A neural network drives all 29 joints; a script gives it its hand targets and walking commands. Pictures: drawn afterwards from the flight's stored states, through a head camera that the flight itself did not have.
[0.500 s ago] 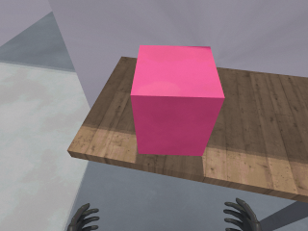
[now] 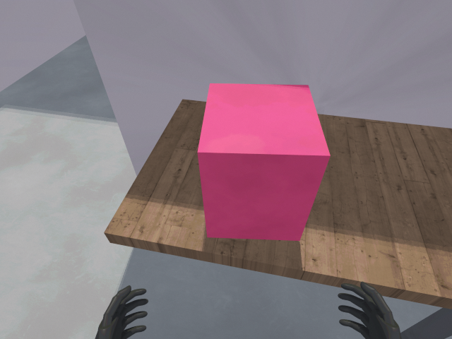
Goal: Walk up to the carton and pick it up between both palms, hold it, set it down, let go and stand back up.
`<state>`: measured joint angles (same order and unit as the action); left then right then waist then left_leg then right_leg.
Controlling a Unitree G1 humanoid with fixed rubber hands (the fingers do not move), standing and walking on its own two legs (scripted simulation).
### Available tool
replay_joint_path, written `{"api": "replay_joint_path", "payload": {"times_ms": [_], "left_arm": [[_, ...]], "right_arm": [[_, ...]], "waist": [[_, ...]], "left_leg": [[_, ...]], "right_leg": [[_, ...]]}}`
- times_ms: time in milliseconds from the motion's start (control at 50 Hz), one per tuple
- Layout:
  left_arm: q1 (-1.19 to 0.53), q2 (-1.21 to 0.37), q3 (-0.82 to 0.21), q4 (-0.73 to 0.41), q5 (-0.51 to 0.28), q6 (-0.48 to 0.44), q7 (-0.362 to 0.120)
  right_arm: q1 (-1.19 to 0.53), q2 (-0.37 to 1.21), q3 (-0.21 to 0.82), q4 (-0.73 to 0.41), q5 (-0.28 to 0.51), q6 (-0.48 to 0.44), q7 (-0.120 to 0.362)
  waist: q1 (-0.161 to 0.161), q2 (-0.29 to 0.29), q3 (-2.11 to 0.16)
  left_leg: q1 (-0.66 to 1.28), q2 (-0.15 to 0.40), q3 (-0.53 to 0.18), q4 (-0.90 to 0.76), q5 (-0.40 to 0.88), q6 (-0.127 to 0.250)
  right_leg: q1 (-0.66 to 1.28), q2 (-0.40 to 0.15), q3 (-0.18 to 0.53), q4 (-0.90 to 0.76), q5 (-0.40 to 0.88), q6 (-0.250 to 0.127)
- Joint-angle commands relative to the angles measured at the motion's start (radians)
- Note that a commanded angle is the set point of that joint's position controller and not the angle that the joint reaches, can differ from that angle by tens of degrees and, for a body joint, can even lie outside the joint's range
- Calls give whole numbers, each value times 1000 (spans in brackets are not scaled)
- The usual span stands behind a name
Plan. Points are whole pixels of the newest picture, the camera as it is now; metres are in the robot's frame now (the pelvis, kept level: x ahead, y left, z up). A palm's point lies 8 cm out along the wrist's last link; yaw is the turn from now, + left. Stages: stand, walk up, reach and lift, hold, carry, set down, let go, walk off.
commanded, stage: reach and lift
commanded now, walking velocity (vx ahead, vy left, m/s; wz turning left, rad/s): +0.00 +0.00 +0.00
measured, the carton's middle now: (255, 164) +0.46 -0.02 +0.07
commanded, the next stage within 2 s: none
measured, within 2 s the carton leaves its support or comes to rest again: neither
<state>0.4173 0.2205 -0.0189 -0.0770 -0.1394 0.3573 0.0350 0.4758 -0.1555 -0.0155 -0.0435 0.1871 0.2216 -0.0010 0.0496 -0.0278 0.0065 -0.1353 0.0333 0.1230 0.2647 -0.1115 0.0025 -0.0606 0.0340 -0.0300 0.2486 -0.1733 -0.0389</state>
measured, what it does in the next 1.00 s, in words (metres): stands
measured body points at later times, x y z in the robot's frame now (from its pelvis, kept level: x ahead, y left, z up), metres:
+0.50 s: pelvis +0.00 +0.00 +0.00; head -0.01 +0.01 +0.45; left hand +0.20 +0.22 +0.03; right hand +0.21 -0.20 +0.04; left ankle +0.02 +0.11 -0.75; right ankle -0.02 -0.09 -0.75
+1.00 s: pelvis +0.01 +0.00 +0.00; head +0.00 +0.01 +0.45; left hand +0.27 +0.21 +0.09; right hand +0.27 -0.22 +0.09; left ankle +0.02 +0.11 -0.75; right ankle -0.02 -0.09 -0.75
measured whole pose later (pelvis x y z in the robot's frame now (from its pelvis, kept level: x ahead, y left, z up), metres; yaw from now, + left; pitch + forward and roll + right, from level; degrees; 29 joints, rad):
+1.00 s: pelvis +0.01 +0.00 +0.00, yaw -1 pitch -2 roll +0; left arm 0.12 0.25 0.07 -0.26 -0.22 0.42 0.02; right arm 0.15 -0.25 -0.05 -0.17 0.32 0.28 -0.09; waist 0.02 -0.02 0.01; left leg -0.10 0.03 0.13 0.26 -0.12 0.00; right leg -0.04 0.04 -0.02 0.25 -0.19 -0.04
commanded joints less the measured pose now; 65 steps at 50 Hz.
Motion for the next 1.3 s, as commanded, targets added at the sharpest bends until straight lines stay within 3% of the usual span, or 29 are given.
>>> {"api": "replay_joint_path", "payload": {"times_ms": [0,160,260,640,660,840,860,880,960,1280], "left_arm": [[-25,82,28,-165,-13,-53,5],[-75,98,22,-168,-56,-86,13],[-132,100,19,-196,-66,-89,29],[-215,104,61,-305,-62,-139,25],[-168,81,57,-294,-57,-134,23],[-360,113,88,-325,-79,-29,16],[-394,131,88,-318,-95,-22,-3],[-413,123,105,-331,-92,-10,-10],[-440,117,157,-321,-67,57,-23],[-764,137,246,-264,-44,229,-38]], "right_arm": [[6,-78,-54,-184,-5,-45,-11],[-52,-70,-50,-252,2,-48,-21],[-100,-79,-50,-244,22,-40,-20],[-226,-150,-68,-267,96,-128,-30],[-191,-152,-61,-251,97,-127,-30],[-381,-206,-82,-293,117,-66,-62],[-367,-161,-109,-287,108,-26,-80],[-394,-171,-93,-287,107,-3,-85],[-471,-195,-76,-281,139,53,-93],[-822,-266,-49,-190,199,139,-136]], "waist": [[-5,28,-27],[6,0,4],[15,30,0],[1,31,-84],[-4,34,-68],[-17,18,-133],[-66,-1,-113],[-38,14,-111],[-23,25,-121],[-70,7,-229]], "left_leg": [[217,0,-68,19,152,-28],[179,6,-68,-3,36,-7],[170,11,-69,-12,-8,-7],[247,2,-96,39,205,-16],[261,-1,-99,40,230,-16],[251,-7,-102,42,202,-9],[345,11,-117,27,156,3],[331,10,-119,23,159,3],[335,5,-116,35,213,-7],[298,-7,-90,35,163,-1]], "right_leg": [[-226,-39,51,-79,68,15],[-256,-57,67,-89,-43,13],[-248,-58,70,-76,-72,7],[-204,-33,70,-66,67,-4],[-208,-33,72,-67,86,-7],[-199,-31,79,-60,101,-1],[-239,-44,92,-76,120,22],[-237,-46,92,-76,120,22],[-219,-36,88,-76,156,15],[-158,-31,84,-8,333,53]]}}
